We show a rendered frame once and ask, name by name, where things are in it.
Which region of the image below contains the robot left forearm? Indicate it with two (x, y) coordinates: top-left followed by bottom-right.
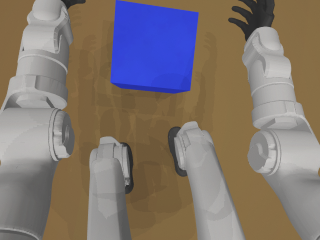
(0, 0), (74, 115)

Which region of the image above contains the robot left thigh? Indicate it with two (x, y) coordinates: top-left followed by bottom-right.
(87, 142), (132, 240)

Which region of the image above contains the right robot upper arm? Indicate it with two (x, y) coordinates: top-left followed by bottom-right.
(247, 128), (320, 240)

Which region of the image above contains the left robot upper arm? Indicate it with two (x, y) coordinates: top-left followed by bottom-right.
(0, 107), (75, 240)

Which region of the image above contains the right robot shin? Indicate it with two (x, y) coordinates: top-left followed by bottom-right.
(178, 121), (215, 170)

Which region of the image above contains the left robot hand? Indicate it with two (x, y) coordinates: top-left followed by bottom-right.
(61, 0), (86, 10)

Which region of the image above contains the carton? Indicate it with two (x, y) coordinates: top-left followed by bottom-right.
(110, 0), (199, 94)

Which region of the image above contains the right robot hand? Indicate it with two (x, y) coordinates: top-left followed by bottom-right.
(228, 0), (275, 42)

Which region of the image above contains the robot right forearm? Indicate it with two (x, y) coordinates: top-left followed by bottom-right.
(242, 26), (320, 146)

